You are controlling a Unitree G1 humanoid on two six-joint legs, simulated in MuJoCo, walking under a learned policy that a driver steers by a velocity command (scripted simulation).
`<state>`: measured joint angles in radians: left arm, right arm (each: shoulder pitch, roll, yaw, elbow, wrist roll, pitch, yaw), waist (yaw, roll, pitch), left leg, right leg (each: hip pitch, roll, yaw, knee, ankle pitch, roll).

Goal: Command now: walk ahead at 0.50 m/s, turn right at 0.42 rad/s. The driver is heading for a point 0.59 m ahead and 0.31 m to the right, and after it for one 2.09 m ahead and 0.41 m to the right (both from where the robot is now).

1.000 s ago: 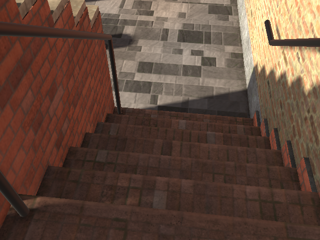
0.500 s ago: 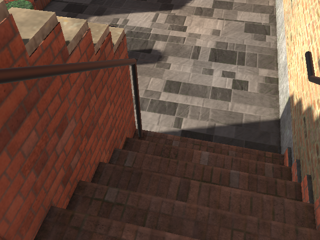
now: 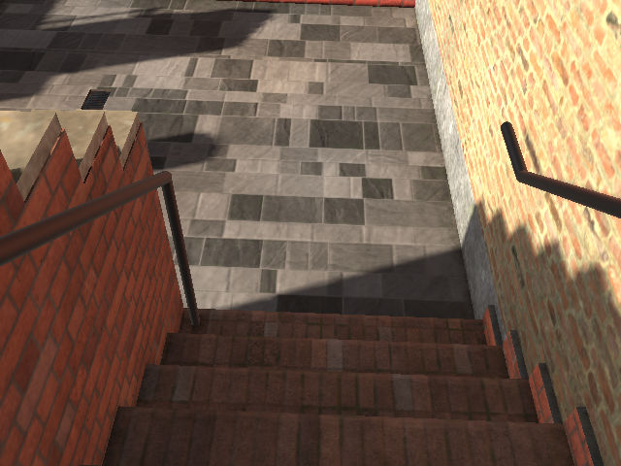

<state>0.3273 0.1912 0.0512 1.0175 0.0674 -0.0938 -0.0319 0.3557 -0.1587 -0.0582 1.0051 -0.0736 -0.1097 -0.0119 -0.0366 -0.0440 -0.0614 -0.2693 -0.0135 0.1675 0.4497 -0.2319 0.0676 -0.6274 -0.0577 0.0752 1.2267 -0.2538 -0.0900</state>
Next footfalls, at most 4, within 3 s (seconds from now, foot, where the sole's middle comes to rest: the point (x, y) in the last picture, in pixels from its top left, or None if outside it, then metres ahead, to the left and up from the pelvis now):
0.46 right None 0.26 -0.19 -0.96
0.92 left None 0.54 -0.05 -1.14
1.34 right None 0.56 -0.30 -1.14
1.64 left None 0.64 0.00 -1.14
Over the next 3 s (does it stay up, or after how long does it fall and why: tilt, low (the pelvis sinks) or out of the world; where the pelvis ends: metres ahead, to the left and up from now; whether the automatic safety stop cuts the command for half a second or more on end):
stays up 0.81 -0.02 -0.58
